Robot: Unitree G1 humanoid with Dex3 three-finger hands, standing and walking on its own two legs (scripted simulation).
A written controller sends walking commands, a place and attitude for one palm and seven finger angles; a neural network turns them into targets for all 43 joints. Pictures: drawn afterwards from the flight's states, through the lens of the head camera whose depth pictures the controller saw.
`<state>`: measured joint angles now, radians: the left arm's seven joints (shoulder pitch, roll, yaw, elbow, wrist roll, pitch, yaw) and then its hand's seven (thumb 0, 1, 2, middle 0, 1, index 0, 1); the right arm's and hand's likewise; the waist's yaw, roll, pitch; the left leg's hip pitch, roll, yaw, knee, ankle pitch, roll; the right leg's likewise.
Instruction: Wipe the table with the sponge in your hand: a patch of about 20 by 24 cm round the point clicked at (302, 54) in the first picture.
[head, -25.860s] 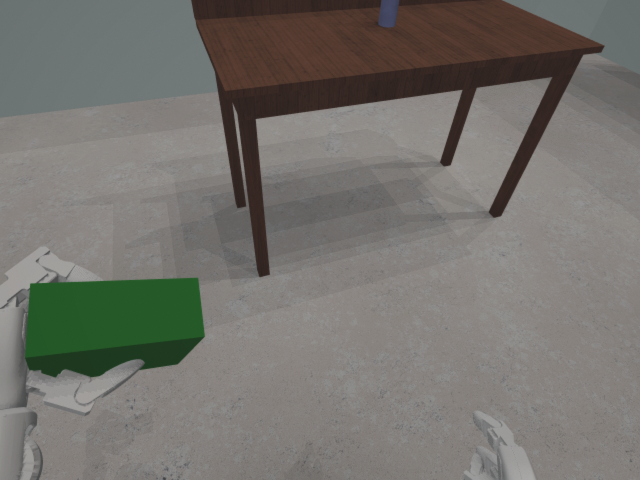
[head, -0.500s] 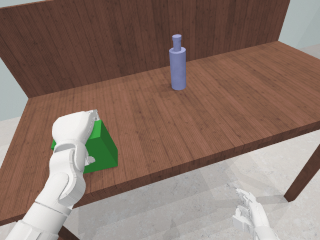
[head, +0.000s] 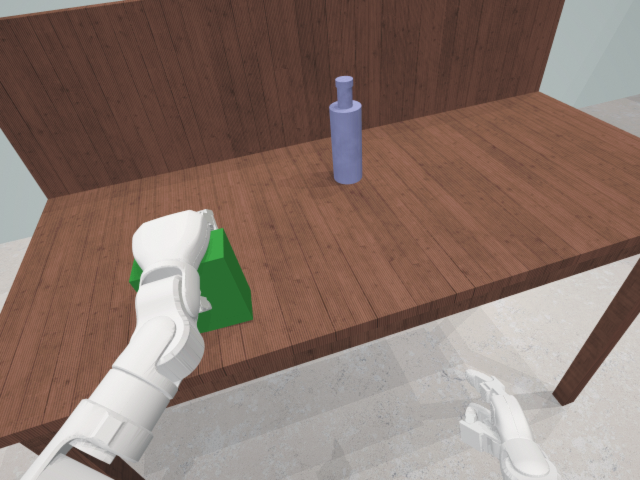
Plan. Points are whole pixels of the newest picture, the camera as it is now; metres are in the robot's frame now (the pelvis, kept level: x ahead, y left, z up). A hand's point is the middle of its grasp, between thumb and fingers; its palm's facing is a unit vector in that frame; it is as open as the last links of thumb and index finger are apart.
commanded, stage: wipe forward along the third lane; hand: left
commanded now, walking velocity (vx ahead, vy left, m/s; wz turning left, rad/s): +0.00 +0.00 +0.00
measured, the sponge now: (203, 296) +0.32 +0.23 +0.08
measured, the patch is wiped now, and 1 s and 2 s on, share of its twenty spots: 0.80 0.95 1.00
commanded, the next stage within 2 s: wipe back along the third lane in 1.44 s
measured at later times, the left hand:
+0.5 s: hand (199, 242) +0.37 +0.24 +0.13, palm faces +0.01 -0.01 -1.00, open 10.1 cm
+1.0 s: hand (201, 215) +0.44 +0.26 +0.13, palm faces -0.07 +0.01 -1.00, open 10.0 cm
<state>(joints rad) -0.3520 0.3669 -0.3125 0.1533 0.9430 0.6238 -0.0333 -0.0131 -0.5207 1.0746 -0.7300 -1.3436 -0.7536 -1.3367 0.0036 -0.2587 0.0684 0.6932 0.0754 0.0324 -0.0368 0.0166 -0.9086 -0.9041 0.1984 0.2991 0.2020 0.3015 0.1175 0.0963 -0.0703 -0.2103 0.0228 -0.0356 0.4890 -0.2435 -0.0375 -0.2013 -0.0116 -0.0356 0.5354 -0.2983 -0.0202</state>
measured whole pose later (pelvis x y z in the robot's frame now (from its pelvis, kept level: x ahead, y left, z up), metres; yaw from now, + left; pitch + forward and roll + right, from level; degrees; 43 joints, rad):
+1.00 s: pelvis +0.01 +0.00 +0.00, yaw -1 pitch +6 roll +0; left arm -0.81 0.46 -0.13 0.91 1.00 0.32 0.01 0.01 -0.54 1.08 -0.75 -1.33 -0.78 -1.32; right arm 0.23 -0.29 0.01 0.75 0.07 0.08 -0.06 0.01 -0.91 -0.90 0.20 0.30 0.20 0.30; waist -0.01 0.08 -0.10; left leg -0.37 0.04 -0.03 0.51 -0.24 -0.02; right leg -0.34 0.01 -0.03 0.51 -0.27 -0.02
